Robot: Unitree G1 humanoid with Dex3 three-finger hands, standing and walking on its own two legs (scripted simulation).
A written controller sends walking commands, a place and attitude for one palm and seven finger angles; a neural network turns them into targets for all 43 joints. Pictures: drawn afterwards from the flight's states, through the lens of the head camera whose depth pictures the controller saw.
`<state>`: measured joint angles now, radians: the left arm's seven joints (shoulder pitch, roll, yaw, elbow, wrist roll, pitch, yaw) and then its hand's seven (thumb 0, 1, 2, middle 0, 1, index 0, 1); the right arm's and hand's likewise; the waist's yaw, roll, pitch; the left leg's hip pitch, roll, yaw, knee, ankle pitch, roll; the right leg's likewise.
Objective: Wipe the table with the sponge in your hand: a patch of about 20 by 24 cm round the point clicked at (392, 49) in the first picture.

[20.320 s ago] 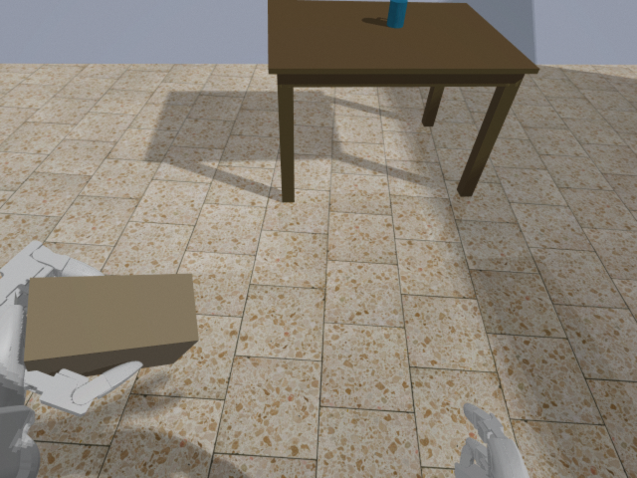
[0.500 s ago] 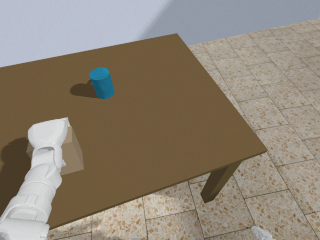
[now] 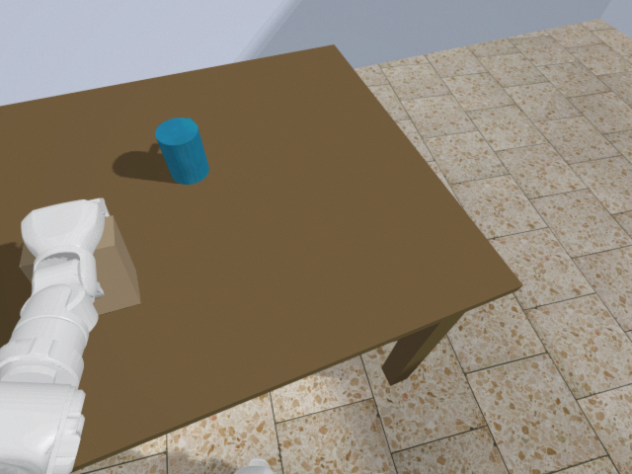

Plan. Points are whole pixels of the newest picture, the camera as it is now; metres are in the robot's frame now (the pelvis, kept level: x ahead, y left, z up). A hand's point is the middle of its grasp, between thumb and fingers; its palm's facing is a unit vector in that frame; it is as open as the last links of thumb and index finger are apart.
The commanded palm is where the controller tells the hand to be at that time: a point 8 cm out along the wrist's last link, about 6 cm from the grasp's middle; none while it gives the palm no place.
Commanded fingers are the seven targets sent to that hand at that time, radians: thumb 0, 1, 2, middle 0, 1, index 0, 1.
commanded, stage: wipe forward along the first lane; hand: left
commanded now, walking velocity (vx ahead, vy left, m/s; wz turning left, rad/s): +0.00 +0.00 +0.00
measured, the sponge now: (92, 280) +0.38 +0.34 -0.04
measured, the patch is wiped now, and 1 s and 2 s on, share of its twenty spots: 0.20 0.30 0.75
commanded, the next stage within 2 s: slide across to the middle lane in 0.08 s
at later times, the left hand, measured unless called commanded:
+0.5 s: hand (101, 235) +0.42 +0.32 +0.01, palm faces -0.12 +0.01 -0.99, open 10.7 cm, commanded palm +0.41 +0.29 +0.06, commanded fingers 0.00 0.10 1.30 -1.20 -1.60 -1.20 -1.60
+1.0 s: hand (145, 222) +0.44 +0.27 +0.01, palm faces -0.13 +0.00 -0.99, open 10.7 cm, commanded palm +0.42 +0.24 +0.06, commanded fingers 0.00 0.10 1.30 -1.20 -1.60 -1.20 -1.60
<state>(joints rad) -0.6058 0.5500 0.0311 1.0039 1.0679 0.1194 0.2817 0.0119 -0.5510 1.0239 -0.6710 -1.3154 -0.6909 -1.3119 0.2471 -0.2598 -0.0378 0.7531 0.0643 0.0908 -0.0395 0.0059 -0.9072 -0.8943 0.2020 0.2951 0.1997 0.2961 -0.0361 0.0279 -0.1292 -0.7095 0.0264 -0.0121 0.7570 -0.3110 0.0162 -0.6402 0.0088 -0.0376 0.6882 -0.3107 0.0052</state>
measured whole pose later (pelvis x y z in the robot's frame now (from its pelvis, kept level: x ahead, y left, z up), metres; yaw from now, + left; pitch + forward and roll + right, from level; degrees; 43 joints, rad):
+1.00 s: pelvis +0.03 -0.01 +0.01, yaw +0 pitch +15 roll -2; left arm -0.68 0.39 -0.09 1.02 1.03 0.27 0.32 0.01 -0.55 1.02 -0.66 -1.32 -0.68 -1.31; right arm 0.21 -0.24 -0.06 0.79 0.05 0.12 -0.01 0.00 -0.91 -0.89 0.20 0.29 0.20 0.30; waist -0.03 0.04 -0.13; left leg -0.61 0.03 -0.01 0.67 -0.32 0.01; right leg -0.54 0.01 -0.03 0.60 -0.32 0.00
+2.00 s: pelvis +0.02 -0.01 +0.01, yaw +0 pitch +9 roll -1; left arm -0.36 0.25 -0.23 0.71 1.01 0.42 0.39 0.00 -0.53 1.02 -0.65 -1.32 -0.67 -1.32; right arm 0.18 -0.24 -0.04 0.75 0.07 0.15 -0.01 0.01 -0.91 -0.89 0.20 0.29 0.20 0.30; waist 0.03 0.05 -0.15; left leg -0.51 0.02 0.00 0.65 -0.31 0.00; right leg -0.46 0.01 -0.03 0.62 -0.32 -0.01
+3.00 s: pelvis +0.00 -0.03 +0.01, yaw +0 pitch +4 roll +0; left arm -0.12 0.21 -0.33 0.43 1.03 0.48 0.32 0.00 -0.52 1.02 -0.64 -1.33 -0.66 -1.32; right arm 0.09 -0.24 -0.03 0.71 0.08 0.13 -0.01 0.01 -0.91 -0.90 0.20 0.29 0.20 0.30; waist 0.07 0.07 -0.11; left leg -0.43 0.02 -0.01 0.64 -0.29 -0.02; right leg -0.40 0.01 -0.03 0.66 -0.33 -0.03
